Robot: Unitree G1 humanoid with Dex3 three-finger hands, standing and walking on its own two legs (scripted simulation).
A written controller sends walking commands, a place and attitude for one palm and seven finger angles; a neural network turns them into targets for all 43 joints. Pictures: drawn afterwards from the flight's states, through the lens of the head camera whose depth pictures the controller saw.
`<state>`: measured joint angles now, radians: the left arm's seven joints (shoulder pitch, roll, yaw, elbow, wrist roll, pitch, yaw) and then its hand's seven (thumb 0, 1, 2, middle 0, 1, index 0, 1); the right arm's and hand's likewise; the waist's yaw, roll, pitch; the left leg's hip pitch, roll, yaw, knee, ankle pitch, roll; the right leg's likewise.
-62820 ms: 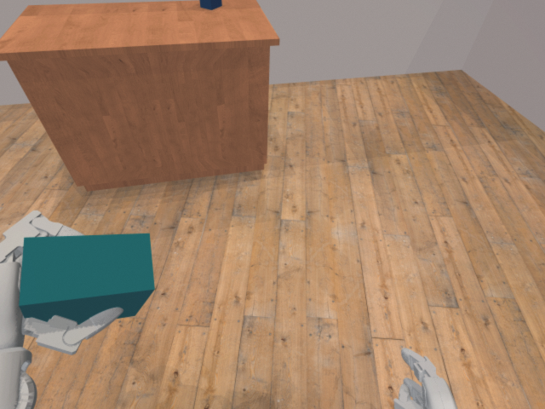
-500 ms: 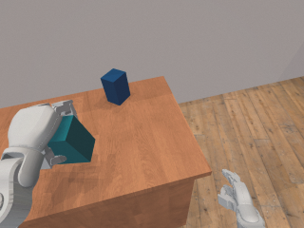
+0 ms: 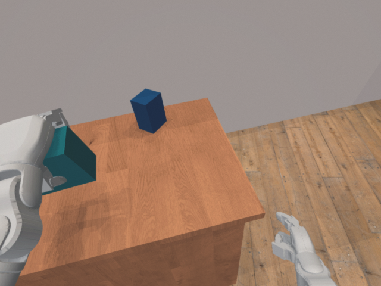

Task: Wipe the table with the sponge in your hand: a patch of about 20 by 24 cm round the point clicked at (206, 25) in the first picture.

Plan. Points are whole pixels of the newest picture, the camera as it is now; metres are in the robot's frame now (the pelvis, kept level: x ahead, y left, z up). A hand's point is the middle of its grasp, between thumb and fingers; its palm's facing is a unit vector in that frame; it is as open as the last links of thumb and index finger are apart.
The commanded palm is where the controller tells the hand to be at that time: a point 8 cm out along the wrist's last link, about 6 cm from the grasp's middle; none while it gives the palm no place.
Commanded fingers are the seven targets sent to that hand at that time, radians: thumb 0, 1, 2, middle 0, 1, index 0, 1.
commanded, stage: turn the palm down, sponge in hand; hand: left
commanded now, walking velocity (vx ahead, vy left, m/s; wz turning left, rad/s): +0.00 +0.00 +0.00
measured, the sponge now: (56, 167) +0.25 +0.32 +0.15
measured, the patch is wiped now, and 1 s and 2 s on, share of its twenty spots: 0.00 0.00 0.05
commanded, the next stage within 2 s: move the sponge above the wiping area in 0.08 s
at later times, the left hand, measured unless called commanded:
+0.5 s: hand (61, 168) +0.24 +0.30 +0.16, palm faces +0.12 -0.06 -0.99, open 10.2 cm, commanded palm +0.20 +0.28 +0.22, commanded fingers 0.00 0.10 1.30 -1.20 -1.60 -1.20 -1.60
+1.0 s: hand (89, 189) +0.24 +0.27 +0.10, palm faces -0.02 -0.18 -0.98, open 10.2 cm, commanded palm +0.21 +0.26 +0.20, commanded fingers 0.00 0.10 1.30 -1.20 -1.60 -1.20 -1.60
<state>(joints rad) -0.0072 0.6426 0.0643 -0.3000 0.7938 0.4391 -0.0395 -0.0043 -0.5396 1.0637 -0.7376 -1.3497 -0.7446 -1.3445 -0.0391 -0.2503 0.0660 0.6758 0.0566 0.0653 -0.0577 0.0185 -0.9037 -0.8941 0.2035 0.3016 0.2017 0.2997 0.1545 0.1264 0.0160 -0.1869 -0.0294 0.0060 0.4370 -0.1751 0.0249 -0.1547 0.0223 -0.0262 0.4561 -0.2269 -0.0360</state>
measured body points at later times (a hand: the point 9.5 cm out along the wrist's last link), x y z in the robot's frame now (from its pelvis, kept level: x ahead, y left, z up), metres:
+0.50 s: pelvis +0.01 -0.02 +0.00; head +0.00 -0.08 +0.44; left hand +0.23 +0.30 +0.22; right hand +0.27 -0.22 -0.08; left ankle +0.04 +0.10 -0.74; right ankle +0.02 -0.10 -0.74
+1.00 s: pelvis +0.02 +0.00 +0.00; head +0.02 -0.06 +0.45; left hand +0.24 +0.27 +0.15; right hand +0.28 -0.21 -0.08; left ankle +0.04 +0.10 -0.74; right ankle +0.02 -0.10 -0.74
